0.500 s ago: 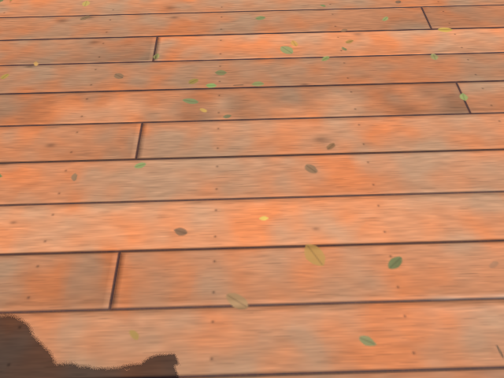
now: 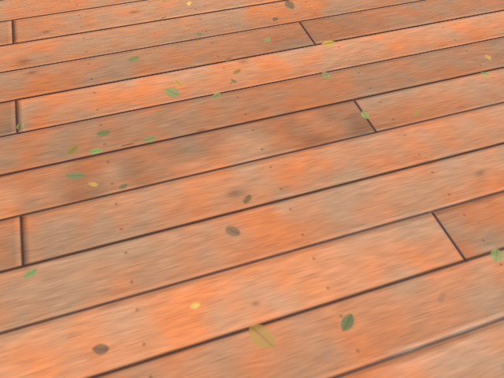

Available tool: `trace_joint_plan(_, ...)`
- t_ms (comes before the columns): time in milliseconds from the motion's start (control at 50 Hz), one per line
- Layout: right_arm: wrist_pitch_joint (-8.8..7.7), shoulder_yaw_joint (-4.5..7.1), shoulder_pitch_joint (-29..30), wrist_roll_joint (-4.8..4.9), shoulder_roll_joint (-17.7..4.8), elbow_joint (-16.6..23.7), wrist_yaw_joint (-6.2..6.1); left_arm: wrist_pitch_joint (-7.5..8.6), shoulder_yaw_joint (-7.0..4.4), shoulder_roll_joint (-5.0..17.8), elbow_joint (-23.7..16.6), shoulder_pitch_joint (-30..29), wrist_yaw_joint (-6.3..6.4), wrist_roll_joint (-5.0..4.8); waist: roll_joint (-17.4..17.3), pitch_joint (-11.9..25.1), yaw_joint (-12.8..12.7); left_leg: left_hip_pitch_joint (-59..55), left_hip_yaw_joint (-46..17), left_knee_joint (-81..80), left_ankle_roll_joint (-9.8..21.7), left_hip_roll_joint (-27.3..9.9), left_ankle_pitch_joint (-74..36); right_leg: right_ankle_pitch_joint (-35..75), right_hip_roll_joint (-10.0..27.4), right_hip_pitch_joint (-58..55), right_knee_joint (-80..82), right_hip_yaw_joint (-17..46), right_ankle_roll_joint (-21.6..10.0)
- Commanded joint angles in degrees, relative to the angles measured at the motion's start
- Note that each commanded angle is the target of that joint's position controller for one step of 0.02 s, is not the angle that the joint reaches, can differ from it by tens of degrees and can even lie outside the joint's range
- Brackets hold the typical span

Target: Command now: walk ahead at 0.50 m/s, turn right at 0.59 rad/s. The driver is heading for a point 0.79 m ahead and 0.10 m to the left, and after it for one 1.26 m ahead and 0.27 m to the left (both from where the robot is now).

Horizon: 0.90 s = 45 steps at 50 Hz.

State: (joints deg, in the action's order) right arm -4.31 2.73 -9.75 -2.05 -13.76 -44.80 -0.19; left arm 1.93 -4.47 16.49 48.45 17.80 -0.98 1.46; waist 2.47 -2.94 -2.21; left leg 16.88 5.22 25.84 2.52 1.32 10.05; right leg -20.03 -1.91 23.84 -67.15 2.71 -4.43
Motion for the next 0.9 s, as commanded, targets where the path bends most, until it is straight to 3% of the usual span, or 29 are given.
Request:
trace_joint_plan(20, -2.01, 1.24, -5.65, 0.93, -5.07, 0.85, 0.36, -1.14, -0.14, 1.34, -3.58, 2.72, -1.46, 0.65, -7.77, 2.88, 0.79, -8.33, -14.59, -15.27, 6.72, -16.82, -9.89, 3.06, 4.72, 9.42, -0.9, 1.52, 0.4)
trace_joint_plan(60, -2.54, 1.5, -6.86, 1.2, -5.68, 0.26, 0.51, -1.49, 0.02, 1.14, -5.33, -1.22, -2.16, 0.7, -7.57, 2.39, 1.02, -9.68, -10.75, -16.55, 7.14, -17.06, -12.54, 6.43, 5.54, 13.41, 0.33, 1.12, 0.69)
trace_joint_plan(120, -2.59, 1.35, -10.01, 0.88, -5.55, -1.32, 0.78, -1.15, 0.59, 0.29, -7.44, -7.01, -2.65, 0.69, -6.86, 1.01, 2.03, -10.67, -6.13, -17.39, 7.32, -15.6, -15.7, 11.87, 5.03, 16.4, 7.36, 1.19, 1.34)
trace_joint_plan(180, -2.51, 1.24, -11.09, 0.98, -5.95, -2.29, 1.11, -0.55, 1.65, -1.03, -8.84, -12.44, -3.05, 0.64, -7.45, -0.12, 2.97, -9.82, -1.2, -17.8, 6.2, -13.62, -17.15, 17.93, 4.17, 12.17, 20.23, -1.75, 1.48)
trace_joint_plan(280, -1.32, 1.61, -16.41, 1.22, -8.52, -5.32, 0.66, -0.02, 2.23, -0.25, -11.21, -19.47, -2.98, 1.1, -7.9, -1.51, 4.88, -16.51, -0.34, -15.81, 6.06, -16.51, -22.69, 12.72, 3.35, 7.3, 32.35, -6.74, -0.38)
trace_joint_plan(320, -0.45, 1.68, -17.15, 1.24, -9.47, -6.42, 0.41, 0.5, 1.95, 0.39, -10.52, -17.24, -2.38, 1.53, -8.69, 0.3, 3.49, -19.96, 0.55, -9.42, 5.58, -16.9, -35.96, 7.71, 1.1, 2.38, 35.7, -8.33, -2.21)
trace_joint_plan(340, 0.03, 1.47, -17.48, 1.55, -9.34, -7.01, 0.37, 1.11, 1.59, 0.75, -8.63, -11.64, -1.96, 1.89, -8.17, 3.54, 0.79, -19.66, 1.18, -1.75, 4.98, -15.79, -41.97, 8.55, -0.5, -5.5, 39.53, -8.88, -3.31)
trace_joint_plan(360, 0.28, 0.93, -17.54, 1.97, -8.26, -7.01, 0.36, 1.91, 0.81, 2.38, -5.37, -2.46, -1.3, 2.66, -6.29, 9.24, -2.97, -14.26, 2.41, 8.79, 3.88, -13.49, -38.04, 11.0, 0.12, -19.05, 41.76, -7.52, -4.57)
trace_joint_plan(380, 0.06, -0.28, -16.95, 2.98, -4.59, -3.91, 0.76, 2.36, -0.53, 7.69, -3.92, 6.74, -0.26, 4.05, 1.5, 17.56, -6.19, 1.43, 3.73, 26.63, 2.02, -9.8, -16.71, 5.75, 15.08, -37.02, 42.82, 9.22, -8.24)
trace_joint_plan(400, 0.17, -0.72, -20.49, 3.18, -1.64, -2.48, 1.0, 1.9, -1.68, 12.14, -3.6, 8.31, 0.38, 2.51, 10.86, 22.49, -4.02, 17.28, 0.9, 42.62, 0.73, -0.98, 22.37, 9.89, 28.71, -45.07, 48.68, 31.6, -13.14)
trace_joint_plan(420, 0.88, 1.03, -15.1, 2.14, -7.08, -3.06, 0.31, 1.76, -1.47, 10.12, -3.41, 6.33, 0.67, 0.65, 1.76, 16.57, -4.41, 20.7, -7.15, 45.84, 1.69, -3.13, 18.4, 12.32, 25.78, -38.78, 48.84, 26.26, -11.28)
trace_joint_plan(440, 0.57, 0.85, -13.02, 2.41, -5.8, -2.39, 0.64, 2.08, -0.36, 6.65, -3.09, 2.29, 0.66, 0.32, 1.64, 9.17, -1.95, 20.53, -8.06, 43.54, 2.05, -5.03, 13.62, 15.97, 22.85, -30.82, 50.7, 17.2, -9.01)
trace_joint_plan(460, 0.65, 0.78, -13.13, 2.37, -4.85, -3.27, 0.86, 2.48, 0.46, 3.48, -3.03, -0.57, 0.39, 0.26, 0.88, 5.71, -0.09, 18.42, -7.72, 40.17, 1.96, -6.44, 10.63, 17.22, 20.02, -25.01, 53.34, 11.64, -6.44)
trace_joint_plan(500, 2.2, 0.91, -15.66, 0.81, -3.58, -5.12, 1.5, 3.18, 1.27, 0.62, -2.63, -3.11, 0.64, -0.26, 3.16, 2.82, 2.71, 14.24, -7.23, 37.87, 0.99, -7.28, 7.28, 17.31, 16.48, -18.24, 56.95, 4.59, -3.65)
trace_joint_plan(540, 3.17, 1.22, -14.92, 0.61, -2.68, -5.12, 2.27, 4.26, 1.14, 1.09, -1.65, -1.79, 0.86, -0.48, 2.4, 2.08, 3.58, 14.78, -6.88, 38.28, 0.53, -6.81, 4.24, 21.03, 15.88, -17.2, 58.79, 1.21, -3.59)
trace_joint_plan(600, 3.69, 1.41, -9.37, 0.54, -2.08, -3.52, 2.83, 4.97, 0.75, 1.92, -0.23, 0.58, 1.21, -0.68, 1.73, -0.25, 3.31, 20.83, -6.68, 36.7, -0.2, -7.5, -1.72, 23.88, 15.68, -18.27, 60.32, -3.59, -3.62)
trace_joint_plan(680, 3.58, 1.05, -1.96, 0.41, -1.53, -1.06, 3.3, 4.92, 1.04, 1.29, 1.34, 3.06, 1.53, -0.51, 1.36, -2.28, 2.3, 24.02, -5.05, 27.72, -0.53, -6.99, -8.75, 27.84, 14.85, -20.17, 59.94, -9.14, -3.46)
trace_joint_plan(800, 3.27, 0.0, 7.49, -0.08, -1.17, 3.16, 4.29, 4.16, 0.71, 3.64, 3.94, 7.41, 2.42, -0.32, 1.11, -3.87, 0.08, 20.14, 1.92, 12.65, 2.92, -4.41, -8.01, 40.84, 16.71, -27.57, 56.03, -14.92, -2.21)
trace_joint_plan(860, 3.42, 0.73, 3.25, -0.17, -2.75, 2.77, 3.59, 3.25, 0.19, 6.18, 4.14, 6.25, 3.02, -0.05, 3.26, 0.33, 2.78, 12.33, 5.27, 11.07, 6.57, 0.78, 0.79, 65.58, 17.28, -31.75, 44.63, -17.37, -1.52)
trace_joint_plan(880, 3.26, 1.31, -1.16, -0.16, -3.76, 1.74, 3.26, 2.65, -0.11, 7.13, 3.98, 5.6, 3.06, 0.12, 3.5, 3.19, 4.84, 7.45, 5.49, 10.22, 8.04, 2.68, 3.93, 69.13, 17.46, -31.76, 36.8, -17.55, -1.71)
trace_joint_plan(900, 2.79, 2.18, -7.48, -0.39, -5.25, -0.08, 2.83, 2.11, -0.32, 7.84, 3.59, 5.04, 2.91, 0.01, 2.65, 7.05, 7.68, -0.93, 4.47, 6.8, 9.58, 4.26, 4.51, 64.65, 17.17, -28.82, 26.01, -17.58, -1.44)
